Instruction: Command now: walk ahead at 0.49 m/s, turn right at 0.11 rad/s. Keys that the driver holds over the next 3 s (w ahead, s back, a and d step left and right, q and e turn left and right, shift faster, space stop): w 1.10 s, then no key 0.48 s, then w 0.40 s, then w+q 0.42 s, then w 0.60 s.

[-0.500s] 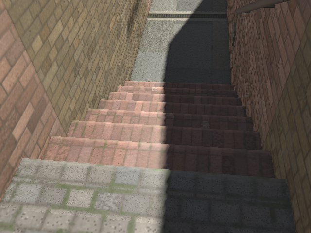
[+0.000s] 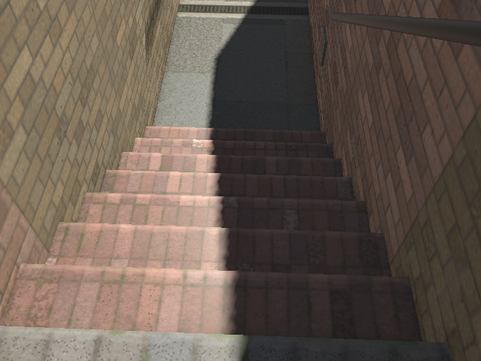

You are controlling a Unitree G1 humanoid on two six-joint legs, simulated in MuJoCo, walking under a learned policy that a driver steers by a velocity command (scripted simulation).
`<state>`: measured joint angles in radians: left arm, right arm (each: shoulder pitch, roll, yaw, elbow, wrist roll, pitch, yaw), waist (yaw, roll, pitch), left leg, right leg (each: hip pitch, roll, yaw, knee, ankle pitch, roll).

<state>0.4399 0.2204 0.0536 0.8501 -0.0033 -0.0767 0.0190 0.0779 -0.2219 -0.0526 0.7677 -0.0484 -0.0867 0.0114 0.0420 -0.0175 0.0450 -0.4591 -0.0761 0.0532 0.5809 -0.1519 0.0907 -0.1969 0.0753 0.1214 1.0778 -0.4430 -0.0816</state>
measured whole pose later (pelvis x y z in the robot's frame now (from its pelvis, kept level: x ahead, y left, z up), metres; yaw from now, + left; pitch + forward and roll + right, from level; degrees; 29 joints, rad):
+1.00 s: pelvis +0.46 +0.04 -0.01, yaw +0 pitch -1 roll -1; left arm 0.57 0.23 0.02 0.95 0.01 -0.09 0.04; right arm 0.14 -0.26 -0.07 0.84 -0.04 0.02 0.03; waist 0.07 0.03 -0.01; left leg -0.60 0.06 -0.07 0.69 0.37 0.03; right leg -0.09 0.09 -0.02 0.62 -0.52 -0.09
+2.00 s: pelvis +0.73 +0.06 -0.16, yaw +0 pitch +0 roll +1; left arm 0.16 0.27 0.08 0.97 0.02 -0.01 0.00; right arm 0.55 -0.26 -0.04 1.06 -0.03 -0.07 -0.02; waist -0.08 -0.01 0.00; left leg -0.11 -0.04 0.04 0.59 -0.47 0.05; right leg -0.51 -0.04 0.03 0.89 -0.10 -0.04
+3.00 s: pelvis +1.19 +0.07 -0.50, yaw +15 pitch -2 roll +0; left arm 0.30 0.22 0.06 0.98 0.05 -0.02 0.03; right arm 0.39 -0.18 -0.03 1.08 -0.03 -0.06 0.00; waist 0.04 -0.04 0.00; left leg -0.28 -0.09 0.08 0.72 -0.41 0.11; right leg -0.73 -0.04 0.12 1.34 -0.21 -0.05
